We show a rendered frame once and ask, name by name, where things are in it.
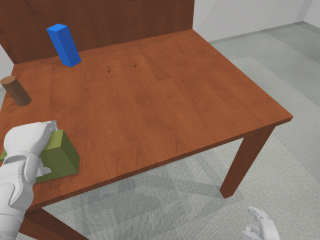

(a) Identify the robot left hand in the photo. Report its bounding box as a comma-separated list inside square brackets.
[3, 120, 59, 177]

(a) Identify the robot right hand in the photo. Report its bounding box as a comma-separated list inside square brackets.
[242, 206, 281, 240]

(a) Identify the left robot forearm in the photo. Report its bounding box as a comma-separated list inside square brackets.
[0, 151, 40, 240]

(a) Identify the sponge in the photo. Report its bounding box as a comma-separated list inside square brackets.
[0, 129, 80, 183]

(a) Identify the table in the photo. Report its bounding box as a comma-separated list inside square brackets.
[0, 0, 294, 240]

